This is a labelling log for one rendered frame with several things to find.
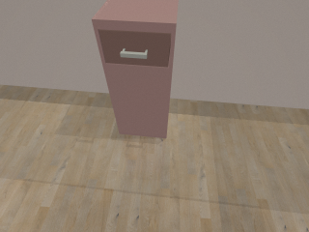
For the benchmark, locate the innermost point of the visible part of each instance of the handle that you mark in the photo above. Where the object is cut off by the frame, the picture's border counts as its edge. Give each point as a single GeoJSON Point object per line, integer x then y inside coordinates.
{"type": "Point", "coordinates": [132, 54]}

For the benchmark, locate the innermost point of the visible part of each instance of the cabinet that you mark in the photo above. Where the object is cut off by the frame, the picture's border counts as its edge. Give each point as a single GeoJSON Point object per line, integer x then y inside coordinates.
{"type": "Point", "coordinates": [140, 95]}

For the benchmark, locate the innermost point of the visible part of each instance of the drawer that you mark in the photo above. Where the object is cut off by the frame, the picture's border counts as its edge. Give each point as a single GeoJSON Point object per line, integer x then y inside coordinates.
{"type": "Point", "coordinates": [157, 44]}

